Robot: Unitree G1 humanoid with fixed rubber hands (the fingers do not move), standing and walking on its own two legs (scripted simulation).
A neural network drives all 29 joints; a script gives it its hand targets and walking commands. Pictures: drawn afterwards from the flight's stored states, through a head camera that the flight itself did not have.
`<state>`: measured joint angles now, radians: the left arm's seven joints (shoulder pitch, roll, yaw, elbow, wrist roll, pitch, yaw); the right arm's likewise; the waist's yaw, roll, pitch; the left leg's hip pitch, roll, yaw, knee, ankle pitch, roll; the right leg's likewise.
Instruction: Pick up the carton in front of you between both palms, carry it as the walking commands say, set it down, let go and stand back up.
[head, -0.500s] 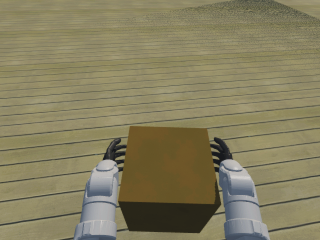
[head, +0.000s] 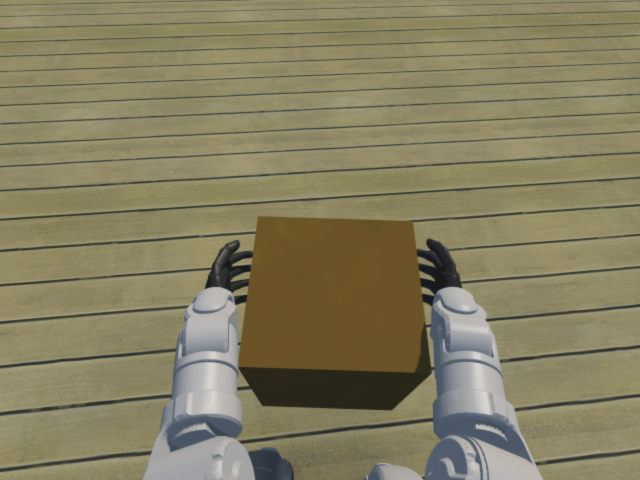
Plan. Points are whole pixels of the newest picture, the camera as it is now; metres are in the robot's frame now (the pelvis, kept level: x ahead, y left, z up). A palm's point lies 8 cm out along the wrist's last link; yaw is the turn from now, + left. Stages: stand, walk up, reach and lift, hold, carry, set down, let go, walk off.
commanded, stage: set down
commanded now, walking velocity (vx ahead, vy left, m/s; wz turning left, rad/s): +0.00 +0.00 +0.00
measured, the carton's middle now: (330, 322) +0.33 +0.01 -0.08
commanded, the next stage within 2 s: none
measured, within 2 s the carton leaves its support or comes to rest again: neither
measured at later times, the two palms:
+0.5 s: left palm (236, 327) +0.35 +0.18 -0.20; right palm (403, 325) +0.37 -0.12 -0.19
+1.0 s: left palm (235, 345) +0.38 +0.21 -0.36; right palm (372, 332) +0.42 -0.09 -0.35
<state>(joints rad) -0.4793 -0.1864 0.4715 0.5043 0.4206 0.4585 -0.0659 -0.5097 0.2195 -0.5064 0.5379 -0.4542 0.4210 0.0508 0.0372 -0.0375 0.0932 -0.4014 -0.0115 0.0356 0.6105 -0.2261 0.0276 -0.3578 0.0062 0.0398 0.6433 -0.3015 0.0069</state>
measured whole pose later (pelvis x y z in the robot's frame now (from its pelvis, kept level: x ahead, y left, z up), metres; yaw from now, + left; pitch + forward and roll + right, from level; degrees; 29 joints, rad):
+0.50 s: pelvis -0.03 -0.02 -0.13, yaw -1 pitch +35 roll -1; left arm -0.64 -0.03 0.41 0.63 0.20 0.17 -0.03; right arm -0.65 0.15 -0.37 0.61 -0.18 0.15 -0.11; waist 0.06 -0.05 -0.16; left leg -1.48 0.02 -0.02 1.25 -0.37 -0.01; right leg -1.43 0.06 0.01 1.28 -0.45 -0.01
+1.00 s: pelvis -0.06 -0.01 -0.26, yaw -1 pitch +45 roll -2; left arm -0.87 0.05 0.40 0.67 0.13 0.21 0.03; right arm -0.94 0.05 -0.37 0.74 -0.14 0.17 -0.12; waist 0.07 -0.07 -0.15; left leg -2.03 -0.01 -0.03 1.71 -0.46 -0.01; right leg -1.96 0.08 0.01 1.75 -0.57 0.02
